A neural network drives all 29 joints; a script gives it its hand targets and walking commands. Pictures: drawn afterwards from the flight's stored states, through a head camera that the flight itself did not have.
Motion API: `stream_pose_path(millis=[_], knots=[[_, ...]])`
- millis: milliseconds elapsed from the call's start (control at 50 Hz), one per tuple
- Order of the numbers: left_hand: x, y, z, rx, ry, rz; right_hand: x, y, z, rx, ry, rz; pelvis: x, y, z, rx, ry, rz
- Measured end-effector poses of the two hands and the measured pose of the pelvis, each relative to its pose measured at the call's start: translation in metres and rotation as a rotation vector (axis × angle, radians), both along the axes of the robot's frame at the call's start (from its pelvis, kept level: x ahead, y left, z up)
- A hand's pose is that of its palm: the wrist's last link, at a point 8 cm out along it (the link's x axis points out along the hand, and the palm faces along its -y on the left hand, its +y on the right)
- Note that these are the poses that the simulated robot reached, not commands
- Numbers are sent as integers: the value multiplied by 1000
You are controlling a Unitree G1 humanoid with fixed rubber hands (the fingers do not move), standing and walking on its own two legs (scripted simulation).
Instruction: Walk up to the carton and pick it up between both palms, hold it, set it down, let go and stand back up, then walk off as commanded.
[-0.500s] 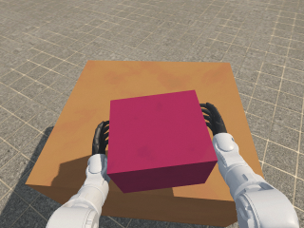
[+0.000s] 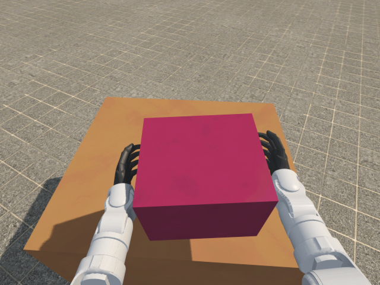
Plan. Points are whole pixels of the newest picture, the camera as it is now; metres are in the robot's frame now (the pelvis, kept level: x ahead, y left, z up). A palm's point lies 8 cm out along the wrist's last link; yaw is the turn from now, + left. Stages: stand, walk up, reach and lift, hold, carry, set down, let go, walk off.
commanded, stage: reach and lift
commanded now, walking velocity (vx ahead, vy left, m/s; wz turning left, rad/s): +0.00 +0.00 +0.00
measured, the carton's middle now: (200, 177) +0.36 -0.01 +0.03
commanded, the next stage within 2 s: hold in 1.72 s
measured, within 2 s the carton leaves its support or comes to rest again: neither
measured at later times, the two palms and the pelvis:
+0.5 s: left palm (116, 159) +0.35 +0.16 +0.12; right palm (287, 159) +0.34 -0.18 +0.13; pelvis -0.01 +0.01 +0.00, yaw -1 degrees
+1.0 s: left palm (116, 156) +0.35 +0.16 +0.14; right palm (290, 156) +0.34 -0.18 +0.14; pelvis +0.00 +0.00 +0.00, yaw -1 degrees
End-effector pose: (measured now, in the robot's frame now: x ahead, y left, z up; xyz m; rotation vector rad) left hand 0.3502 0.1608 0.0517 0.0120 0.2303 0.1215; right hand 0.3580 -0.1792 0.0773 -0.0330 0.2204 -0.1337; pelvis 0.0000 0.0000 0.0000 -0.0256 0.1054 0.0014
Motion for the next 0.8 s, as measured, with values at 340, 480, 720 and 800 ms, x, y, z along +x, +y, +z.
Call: stream_pose_path(millis=[340,480,720,800], knots=[[1,3,55,1,-14,-47,-15,1,39,-8,-16,-43,-17,0,2,11,-85,-10],[3,3,68,-6,-24,-66,-19,1,48,0,-27,-63,-14,6,2,11,-114,-13],[2,-3,73,-16,-30,-78,-25,-4,50,12,-36,-78,-6,12,2,7,-130,-28],[0,-4,75,-10,-35,-71,-24,-6,52,17,-42,-71,-3,10,2,7,-130,-28]])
